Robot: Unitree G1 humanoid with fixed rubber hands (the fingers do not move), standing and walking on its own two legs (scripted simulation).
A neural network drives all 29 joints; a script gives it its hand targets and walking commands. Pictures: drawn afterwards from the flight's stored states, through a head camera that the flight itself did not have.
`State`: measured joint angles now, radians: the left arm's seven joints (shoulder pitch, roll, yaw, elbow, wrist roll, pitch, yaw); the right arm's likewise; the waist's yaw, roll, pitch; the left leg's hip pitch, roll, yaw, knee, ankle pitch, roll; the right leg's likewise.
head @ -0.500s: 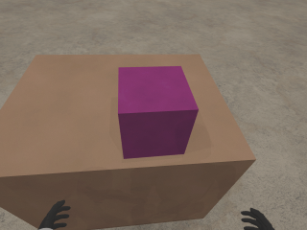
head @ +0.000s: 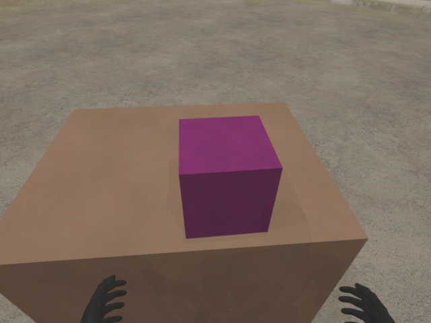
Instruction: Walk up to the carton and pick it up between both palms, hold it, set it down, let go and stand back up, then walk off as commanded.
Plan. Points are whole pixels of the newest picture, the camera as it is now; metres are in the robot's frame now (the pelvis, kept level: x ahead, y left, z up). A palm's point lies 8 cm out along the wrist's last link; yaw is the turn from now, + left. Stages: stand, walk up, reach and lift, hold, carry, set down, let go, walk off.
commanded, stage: reach and lift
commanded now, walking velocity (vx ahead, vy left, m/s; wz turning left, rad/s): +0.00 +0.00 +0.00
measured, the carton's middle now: (223, 175) +0.47 +0.01 +0.04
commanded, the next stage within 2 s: none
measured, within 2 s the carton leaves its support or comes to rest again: neither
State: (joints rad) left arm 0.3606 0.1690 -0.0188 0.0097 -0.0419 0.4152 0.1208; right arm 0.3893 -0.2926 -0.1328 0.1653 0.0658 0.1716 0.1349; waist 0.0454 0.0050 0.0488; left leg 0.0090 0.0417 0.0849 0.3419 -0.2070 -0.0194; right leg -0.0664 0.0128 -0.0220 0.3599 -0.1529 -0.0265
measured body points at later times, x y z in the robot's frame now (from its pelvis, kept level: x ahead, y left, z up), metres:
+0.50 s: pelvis +0.02 +0.00 +0.00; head +0.01 -0.01 +0.45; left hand +0.19 +0.19 +0.03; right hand +0.22 -0.24 +0.03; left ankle +0.00 +0.13 -0.75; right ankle +0.04 -0.10 -0.75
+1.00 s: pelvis +0.02 -0.01 +0.00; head +0.02 -0.01 +0.45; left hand +0.25 +0.18 +0.08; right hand +0.27 -0.23 +0.08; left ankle +0.00 +0.13 -0.75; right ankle +0.04 -0.10 -0.75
